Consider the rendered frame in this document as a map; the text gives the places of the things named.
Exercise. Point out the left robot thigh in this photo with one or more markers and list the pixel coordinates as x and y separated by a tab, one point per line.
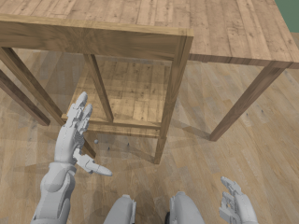
122	212

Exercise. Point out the table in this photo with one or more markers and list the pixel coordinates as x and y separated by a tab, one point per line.
246	32

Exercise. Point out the chair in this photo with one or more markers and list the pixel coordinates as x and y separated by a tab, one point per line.
128	99

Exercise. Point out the right robot shin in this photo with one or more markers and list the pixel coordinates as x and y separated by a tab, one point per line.
170	219

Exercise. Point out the robot right hand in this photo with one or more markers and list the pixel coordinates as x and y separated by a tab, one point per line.
241	209

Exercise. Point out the left robot forearm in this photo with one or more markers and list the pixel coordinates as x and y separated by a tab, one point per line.
56	188

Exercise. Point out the robot left hand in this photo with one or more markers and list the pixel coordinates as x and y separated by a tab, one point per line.
71	135

